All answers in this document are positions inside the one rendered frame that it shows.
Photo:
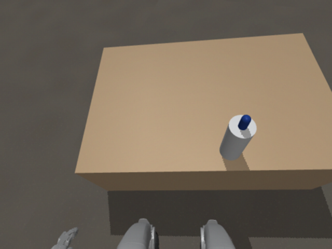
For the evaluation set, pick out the left robot hand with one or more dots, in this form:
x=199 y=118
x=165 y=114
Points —
x=65 y=239

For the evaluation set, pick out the bottle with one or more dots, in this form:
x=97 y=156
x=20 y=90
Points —
x=240 y=130

